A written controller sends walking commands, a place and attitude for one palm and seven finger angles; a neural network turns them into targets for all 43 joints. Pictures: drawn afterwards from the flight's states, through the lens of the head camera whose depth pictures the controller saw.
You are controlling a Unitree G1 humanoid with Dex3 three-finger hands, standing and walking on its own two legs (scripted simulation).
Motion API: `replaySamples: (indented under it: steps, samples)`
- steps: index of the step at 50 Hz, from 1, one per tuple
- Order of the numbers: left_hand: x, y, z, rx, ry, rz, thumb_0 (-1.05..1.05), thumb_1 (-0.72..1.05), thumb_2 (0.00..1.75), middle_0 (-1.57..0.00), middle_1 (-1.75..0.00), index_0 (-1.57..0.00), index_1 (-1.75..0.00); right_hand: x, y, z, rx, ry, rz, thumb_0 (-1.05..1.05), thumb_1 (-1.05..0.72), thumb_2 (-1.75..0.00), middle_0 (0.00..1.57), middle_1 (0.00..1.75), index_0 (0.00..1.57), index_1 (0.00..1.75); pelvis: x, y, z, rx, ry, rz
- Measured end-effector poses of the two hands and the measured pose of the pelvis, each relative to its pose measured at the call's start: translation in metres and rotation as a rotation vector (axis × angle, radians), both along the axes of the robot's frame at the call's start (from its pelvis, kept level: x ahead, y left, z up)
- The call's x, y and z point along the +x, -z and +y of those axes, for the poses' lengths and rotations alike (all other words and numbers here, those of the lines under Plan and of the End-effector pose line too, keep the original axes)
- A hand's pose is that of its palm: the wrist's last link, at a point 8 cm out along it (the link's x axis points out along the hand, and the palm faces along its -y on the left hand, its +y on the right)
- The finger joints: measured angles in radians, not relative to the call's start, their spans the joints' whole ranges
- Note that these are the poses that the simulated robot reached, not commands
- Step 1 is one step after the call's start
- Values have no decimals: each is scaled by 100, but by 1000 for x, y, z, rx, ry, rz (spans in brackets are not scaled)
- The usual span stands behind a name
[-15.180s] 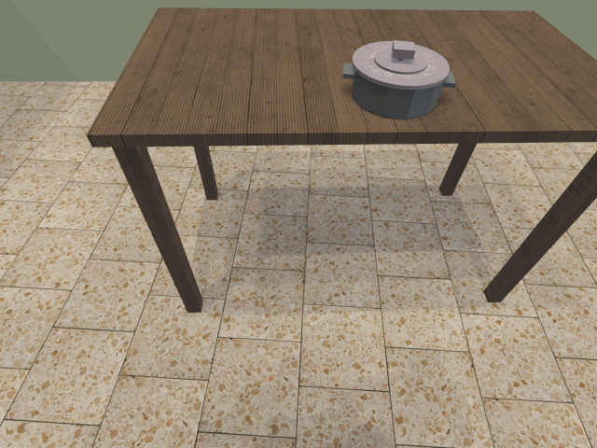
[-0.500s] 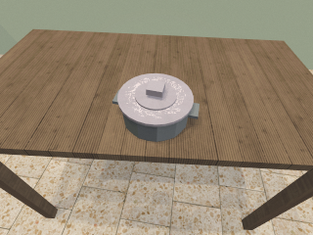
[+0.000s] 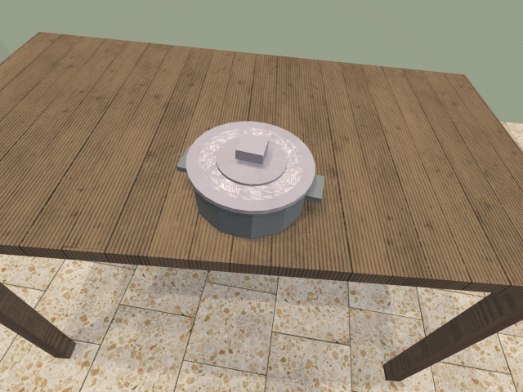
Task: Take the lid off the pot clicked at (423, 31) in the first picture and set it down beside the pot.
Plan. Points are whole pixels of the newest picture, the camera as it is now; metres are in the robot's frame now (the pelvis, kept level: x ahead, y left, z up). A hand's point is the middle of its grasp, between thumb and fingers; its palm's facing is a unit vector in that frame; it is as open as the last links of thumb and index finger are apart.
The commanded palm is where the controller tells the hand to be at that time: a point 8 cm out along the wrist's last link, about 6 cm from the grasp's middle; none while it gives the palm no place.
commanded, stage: look again from close up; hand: left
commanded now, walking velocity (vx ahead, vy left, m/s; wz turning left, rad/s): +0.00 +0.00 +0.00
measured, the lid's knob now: (252, 148) +0.44 +0.06 +0.15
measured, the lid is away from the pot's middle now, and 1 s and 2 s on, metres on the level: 0.00 0.00 0.00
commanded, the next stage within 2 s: lift the closed hand beside the body in 0.28 s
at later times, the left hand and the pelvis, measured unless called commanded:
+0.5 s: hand out of the picture +0.07 +0.19 -0.12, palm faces +0.12 -0.95 -0.29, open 7.0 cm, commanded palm +0.08 +0.22 -0.04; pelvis -0.01 +0.00 +0.00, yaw +2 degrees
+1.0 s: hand out of the picture +0.09 +0.19 +0.05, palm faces +0.32 -0.90 -0.31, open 3.1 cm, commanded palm +0.04 +0.23 +0.09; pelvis -0.04 -0.05 +0.00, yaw +4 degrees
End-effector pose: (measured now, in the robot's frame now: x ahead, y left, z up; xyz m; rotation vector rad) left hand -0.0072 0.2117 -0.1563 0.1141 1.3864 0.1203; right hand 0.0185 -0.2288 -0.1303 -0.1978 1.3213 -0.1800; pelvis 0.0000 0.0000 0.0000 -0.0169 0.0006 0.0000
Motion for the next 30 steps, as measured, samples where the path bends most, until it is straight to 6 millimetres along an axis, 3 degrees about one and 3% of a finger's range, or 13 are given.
replaySamples:
  steps: [20, 22, 25, 28, 30]
  samples:
    - [-19, 0, -3, -7, 0, 63, 0, 91, 90, -20, -30, -20, -30, -32, 3, 12, 24, 29, 96, 1, -92, -90, 20, 30, 20, 30, -1, -1, 1, -3, -4, 2]
    - [5, -14, 5, 39, -19, -78, 1, 92, 90, -21, -31, -21, -31, -26, -2, 9, 25, 22, 3, 2, -93, -90, 20, 30, 21, 30, -4, 0, 1, 6, -12, 8]
    - [61, -66, 27, 174, -8, -426, 4, 96, 89, -24, -35, -25, -35, -2, -11, 0, 25, -26, -192, 2, -94, -90, 20, 30, 21, 30, -7, 0, 1, 22, -29, 5]
    - [103, -111, 23, 208, 55, -671, 3, 96, 90, -30, -42, -31, -42, 37, -18, -8, 42, -77, -359, 2, -93, -90, 20, 30, 20, 30, -12, 1, 3, 22, -33, 2]
    - [117, -129, 15, 183, 81, -775, 3, 95, 90, -36, -48, -36, -48, 66, -26, -12, 47, -79, -461, 2, -93, -90, 20, 30, 21, 30, -17, 2, 2, 20, -17, 7]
